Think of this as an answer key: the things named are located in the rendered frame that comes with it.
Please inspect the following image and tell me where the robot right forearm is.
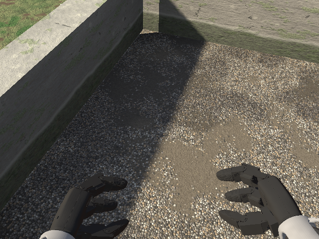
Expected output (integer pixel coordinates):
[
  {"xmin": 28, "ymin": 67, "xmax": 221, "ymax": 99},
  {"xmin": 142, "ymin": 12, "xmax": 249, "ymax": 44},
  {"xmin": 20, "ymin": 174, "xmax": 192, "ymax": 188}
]
[{"xmin": 278, "ymin": 215, "xmax": 319, "ymax": 239}]

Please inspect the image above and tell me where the left robot hand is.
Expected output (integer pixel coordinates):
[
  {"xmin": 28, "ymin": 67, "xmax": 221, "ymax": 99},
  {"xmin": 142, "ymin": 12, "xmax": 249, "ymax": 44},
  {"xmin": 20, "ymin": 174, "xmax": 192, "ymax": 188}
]
[{"xmin": 50, "ymin": 172, "xmax": 130, "ymax": 239}]

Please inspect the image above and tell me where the right robot hand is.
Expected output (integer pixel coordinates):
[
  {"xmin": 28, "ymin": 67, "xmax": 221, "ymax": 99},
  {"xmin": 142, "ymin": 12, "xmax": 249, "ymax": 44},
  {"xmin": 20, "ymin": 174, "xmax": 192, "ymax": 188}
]
[{"xmin": 216, "ymin": 162, "xmax": 302, "ymax": 237}]

